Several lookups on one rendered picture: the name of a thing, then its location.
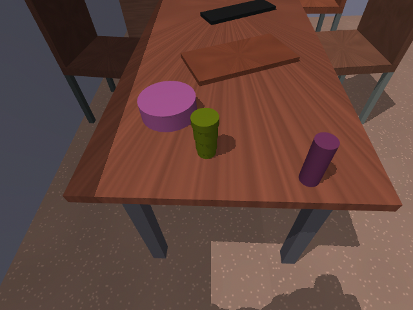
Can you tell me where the chair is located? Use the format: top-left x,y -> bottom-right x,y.
300,0 -> 347,32
25,0 -> 140,123
316,0 -> 413,124

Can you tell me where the table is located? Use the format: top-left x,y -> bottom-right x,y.
63,0 -> 402,264

